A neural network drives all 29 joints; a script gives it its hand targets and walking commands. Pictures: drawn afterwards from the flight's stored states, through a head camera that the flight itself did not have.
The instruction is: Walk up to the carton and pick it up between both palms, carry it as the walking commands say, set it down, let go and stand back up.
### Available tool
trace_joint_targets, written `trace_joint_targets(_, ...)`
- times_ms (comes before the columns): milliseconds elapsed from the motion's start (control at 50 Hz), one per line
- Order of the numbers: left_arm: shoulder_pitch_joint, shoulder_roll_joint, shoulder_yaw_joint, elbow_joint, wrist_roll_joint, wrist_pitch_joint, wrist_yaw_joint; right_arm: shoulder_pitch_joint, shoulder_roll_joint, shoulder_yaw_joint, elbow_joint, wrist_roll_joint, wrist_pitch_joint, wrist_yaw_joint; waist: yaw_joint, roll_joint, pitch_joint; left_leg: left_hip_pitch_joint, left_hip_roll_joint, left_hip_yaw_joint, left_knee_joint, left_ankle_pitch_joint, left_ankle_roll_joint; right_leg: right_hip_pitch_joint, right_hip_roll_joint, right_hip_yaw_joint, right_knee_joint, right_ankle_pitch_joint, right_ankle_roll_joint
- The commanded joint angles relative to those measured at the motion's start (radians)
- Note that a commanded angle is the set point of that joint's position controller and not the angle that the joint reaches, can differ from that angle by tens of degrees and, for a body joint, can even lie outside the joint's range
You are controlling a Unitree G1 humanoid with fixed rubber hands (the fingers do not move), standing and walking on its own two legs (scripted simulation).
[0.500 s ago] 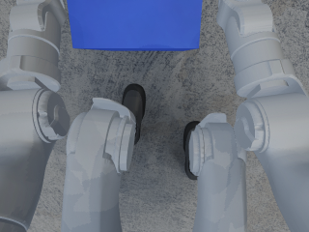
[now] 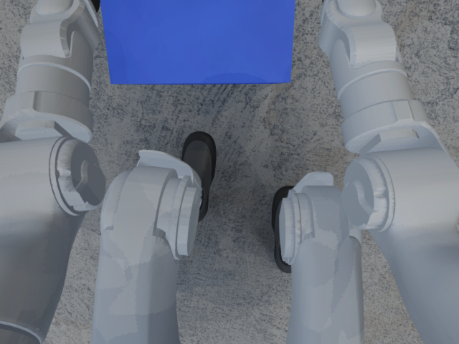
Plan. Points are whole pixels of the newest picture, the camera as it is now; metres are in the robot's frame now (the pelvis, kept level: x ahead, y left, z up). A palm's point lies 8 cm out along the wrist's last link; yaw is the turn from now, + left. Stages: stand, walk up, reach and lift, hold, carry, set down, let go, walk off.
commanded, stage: set down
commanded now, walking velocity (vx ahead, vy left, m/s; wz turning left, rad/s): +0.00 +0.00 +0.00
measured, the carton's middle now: out of the picture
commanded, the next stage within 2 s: none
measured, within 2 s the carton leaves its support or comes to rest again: neither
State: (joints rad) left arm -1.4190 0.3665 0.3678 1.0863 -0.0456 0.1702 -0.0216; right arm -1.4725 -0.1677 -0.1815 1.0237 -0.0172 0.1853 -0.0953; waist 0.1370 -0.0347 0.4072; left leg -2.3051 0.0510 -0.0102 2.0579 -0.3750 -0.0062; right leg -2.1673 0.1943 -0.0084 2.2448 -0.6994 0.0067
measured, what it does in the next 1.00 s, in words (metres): stands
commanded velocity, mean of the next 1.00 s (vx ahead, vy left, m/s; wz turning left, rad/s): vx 0.00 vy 0.00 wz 0.00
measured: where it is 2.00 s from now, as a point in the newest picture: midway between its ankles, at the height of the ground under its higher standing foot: (241, 218)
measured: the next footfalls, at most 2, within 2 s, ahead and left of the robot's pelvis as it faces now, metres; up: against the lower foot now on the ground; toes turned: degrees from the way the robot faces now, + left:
none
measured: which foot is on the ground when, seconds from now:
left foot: down 0.00-1.00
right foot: down 0.00-1.00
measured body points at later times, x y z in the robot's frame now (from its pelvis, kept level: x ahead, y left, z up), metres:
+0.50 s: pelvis +0.00 +0.01 +0.01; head +0.38 +0.03 +0.23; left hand +0.50 +0.29 -0.19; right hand +0.57 -0.06 -0.19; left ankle +0.17 +0.13 -0.34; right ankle +0.08 -0.10 -0.34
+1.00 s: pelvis -0.01 +0.01 +0.02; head +0.37 +0.05 +0.24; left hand +0.51 +0.31 -0.15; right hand +0.59 -0.07 -0.15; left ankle +0.17 +0.13 -0.34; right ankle +0.08 -0.09 -0.34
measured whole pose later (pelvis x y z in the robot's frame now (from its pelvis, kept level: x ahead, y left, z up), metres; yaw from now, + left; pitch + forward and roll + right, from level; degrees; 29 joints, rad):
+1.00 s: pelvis -0.01 +0.01 +0.02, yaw +1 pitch +32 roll +0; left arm -1.41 0.41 0.29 0.96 -0.20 0.11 0.06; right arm -1.50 -0.39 0.00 0.92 0.20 0.19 -0.13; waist 0.13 -0.03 0.52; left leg -2.20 0.03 0.01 2.00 -0.36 0.01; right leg -2.05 0.11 -0.02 2.19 -0.70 0.00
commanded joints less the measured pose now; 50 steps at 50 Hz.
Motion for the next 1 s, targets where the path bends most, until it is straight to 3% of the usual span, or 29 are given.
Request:
trace_joint_targets(0,-0.499,-0.716,-0.228,-0.101,-0.052,-0.023,-0.200,-0.526,0.633,0.245,-0.137,0.049,-0.053,0.176,0.043,-0.108,-1.028,0.721,-0.062,0.009,-0.015,0.191,0.017,0.132,-0.049,0.015,-0.282,0.194,-0.004)
trace_joint_targets(100,-0.466,-0.582,-0.182,-0.084,-0.044,-0.050,-0.158,-0.498,0.508,0.226,-0.124,0.050,-0.060,0.144,0.045,-0.110,-1.045,0.738,-0.056,0.009,-0.021,0.180,0.011,0.156,-0.056,0.010,-0.286,0.185,0.011)
trace_joint_targets(140,-0.444,-0.501,-0.143,-0.066,-0.035,-0.066,-0.134,-0.491,0.439,0.226,-0.128,0.064,-0.069,0.126,0.066,-0.095,-1.055,0.719,-0.051,0.021,-0.011,0.183,0.010,0.176,-0.062,0.023,-0.289,0.196,0.012)
trace_joint_targets(180,-0.406,-0.412,-0.135,-0.048,-0.048,-0.080,-0.106,-0.452,0.325,0.193,-0.106,0.060,-0.073,0.098,0.034,-0.089,-1.062,0.757,-0.047,0.009,-0.028,0.191,0.007,0.180,-0.067,0.008,-0.288,0.196,0.022)
trace_joint_targets(280,-0.309,0.015,-0.062,0.001,-0.063,-0.135,0.023,-0.381,-0.082,0.158,-0.090,0.094,-0.089,-0.007,0.044,-0.095,-1.099,0.812,-0.028,0.001,-0.050,0.192,0.005,0.234,-0.094,0.016,-0.297,0.181,0.036)
trace_joint_targets(320,-0.297,0.089,-0.038,0.017,-0.071,-0.152,0.056,-0.391,-0.159,0.158,-0.098,0.103,-0.092,-0.040,0.045,-0.088,-1.137,0.829,-0.024,-0.008,-0.050,0.218,0.008,0.240,-0.103,0.020,-0.299,0.184,0.038)
trace_joint_targets(360,-0.289,0.103,-0.052,0.035,-0.100,-0.163,0.065,-0.378,-0.169,0.171,-0.077,0.122,-0.089,-0.044,0.036,-0.090,-1.160,0.850,-0.022,-0.017,-0.054,0.229,0.009,0.241,-0.107,0.020,-0.299,0.186,0.038)
trace_joint_targets(380,-0.280,0.113,-0.056,0.042,-0.100,-0.168,0.069,-0.363,-0.181,0.175,-0.050,0.124,-0.089,-0.043,0.048,-0.075,-1.155,0.855,-0.023,-0.016,-0.044,0.261,0.009,0.228,-0.110,0.027,-0.296,0.201,0.035)
trace_joint_targets(400,-0.284,0.113,-0.072,0.033,-0.118,-0.174,0.071,-0.354,-0.189,0.172,-0.043,0.126,-0.091,-0.041,0.034,-0.084,-1.170,0.872,-0.018,-0.028,-0.048,0.265,0.009,0.221,-0.114,0.025,-0.290,0.206,0.035)
trace_joint_targets(440,-0.283,0.133,-0.065,0.038,-0.116,-0.179,0.078,-0.361,-0.185,0.192,-0.044,0.149,-0.089,-0.035,0.063,-0.090,-1.171,0.884,-0.015,-0.028,-0.052,0.289,0.012,0.207,-0.119,0.034,-0.297,0.214,0.037)
trace_joint_targets(500,-0.275,0.142,-0.073,0.030,-0.131,-0.189,0.077,-0.363,-0.202,0.210,-0.064,0.170,-0.099,-0.026,0.066,-0.097,-1.185,0.894,-0.010,-0.033,-0.051,0.304,0.014,0.197,-0.123,0.030,-0.285,0.223,0.041)
trace_joint_targets(520,-0.261,0.167,-0.047,0.028,-0.116,-0.191,0.078,-0.373,-0.207,0.218,-0.083,0.178,-0.100,-0.023,0.089,-0.094,-1.186,0.881,-0.008,-0.024,-0.048,0.312,0.019,0.196,-0.126,0.040,-0.295,0.227,0.041)
trace_joint_targets(580,-0.254,0.181,-0.053,0.027,-0.112,-0.188,0.078,-0.343,-0.225,0.206,-0.024,0.190,-0.092,-0.016,0.091,-0.074,-1.181,0.883,-0.008,-0.021,-0.053,0.309,0.013,0.180,-0.131,0.036,-0.286,0.213,0.038)
trace_joint_targets(600,-0.280,0.201,-0.053,-0.018,-0.126,-0.193,0.079,-0.363,-0.251,0.205,-0.061,0.194,-0.095,-0.015,0.089,-0.070,-1.216,0.930,-0.001,-0.034,-0.052,0.337,0.010,0.173,-0.132,0.034,-0.277,0.222,0.041)
trace_joint_targets(700,-0.276,0.218,-0.065,0.006,-0.167,-0.173,0.073,-0.398,-0.260,0.251,-0.074,0.239,-0.085,-0.011,0.110,-0.087,-1.285,0.991,0.006,-0.027,-0.041,0.279,0.013,0.260,-0.143,0.022,-0.266,0.174,0.039)
trace_joint_targets(760,-0.299,0.239,-0.053,-0.070,-0.172,-0.171,0.073,-0.416,-0.291,0.227,-0.138,0.233,-0.085,-0.014,0.106,-0.086,-1.301,0.985,-0.001,-0.016,-0.043,0.326,0.013,0.274,-0.137,0.023,-0.269,0.211,0.035)
trace_joint_targets(820,-0.285,0.236,-0.069,-0.116,-0.187,-0.147,0.072,-0.392,-0.304,0.212,-0.163,0.220,-0.063,-0.023,0.081,-0.076,-1.395,1.088,-0.008,-0.013,-0.066,0.305,0.010,0.308,-0.138,0.002,-0.289,0.176,0.032)
trace_joint_targets(840,-0.287,0.242,-0.060,-0.182,-0.187,-0.141,0.077,-0.412,-0.311,0.197,-0.230,0.216,-0.063,-0.030,0.082,-0.087,-1.464,1.103,-0.017,-0.009,-0.070,0.321,0.013,0.350,-0.133,-0.001,-0.289,0.199,0.032)
trace_joint_targets(900,-0.258,0.261,-0.049,-0.217,-0.169,-0.107,0.081,-0.390,-0.317,0.178,-0.244,0.212,-0.035,-0.040,0.090,-0.050,-1.534,1.150,-0.028,0.010,-0.088,0.312,0.015,0.385,-0.122,-0.009,-0.311,0.195,0.031)
trace_joint_targets(920,-0.260,0.247,-0.062,-0.248,-0.166,-0.096,0.086,-0.376,-0.325,0.160,-0.249,0.212,-0.028,-0.042,0.074,-0.040,-1.550,1.181,-0.034,0.011,-0.106,0.300,0.012,0.377,-0.115,-0.017,-0.319,0.174,0.026)
trace_joint_targets(960,-0.252,0.254,-0.046,-0.298,-0.148,-0.076,0.090,-0.358,-0.336,0.149,-0.268,0.217,-0.014,-0.043,0.085,-0.012,-1.630,1.253,-0.040,0.024,-0.122,0.306,0.009,0.405,-0.114,-0.021,-0.349,0.174,0.024)
trace_joint_targets(980,-0.252,0.264,-0.041,-0.330,-0.132,-0.067,0.096,-0.348,-0.350,0.127,-0.265,0.206,-0.007,-0.045,0.074,-0.003,-1.630,1.268,-0.044,0.015,-0.143,0.287,0.006,0.382,-0.109,-0.025,-0.358,0.155,0.023)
